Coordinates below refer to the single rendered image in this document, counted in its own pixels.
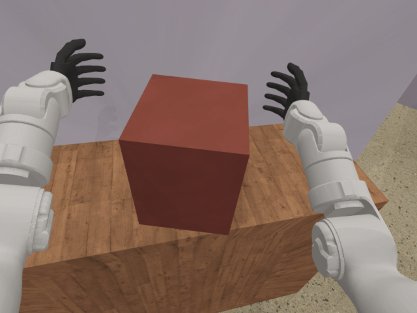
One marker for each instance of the right robot upper arm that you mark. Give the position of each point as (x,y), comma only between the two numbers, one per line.
(358,252)

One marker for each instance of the carton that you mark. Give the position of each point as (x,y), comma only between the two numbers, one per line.
(185,149)

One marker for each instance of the left robot upper arm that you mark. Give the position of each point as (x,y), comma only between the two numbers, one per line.
(26,220)

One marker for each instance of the left robot hand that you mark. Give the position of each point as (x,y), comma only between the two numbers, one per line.
(66,65)

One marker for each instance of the pedestal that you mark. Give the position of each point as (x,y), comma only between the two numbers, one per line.
(101,260)

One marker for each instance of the robot left forearm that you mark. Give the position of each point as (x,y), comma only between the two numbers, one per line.
(29,121)

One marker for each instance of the right robot hand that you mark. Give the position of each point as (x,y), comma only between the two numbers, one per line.
(298,91)

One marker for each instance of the robot right forearm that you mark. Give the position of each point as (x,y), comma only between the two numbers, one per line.
(335,188)

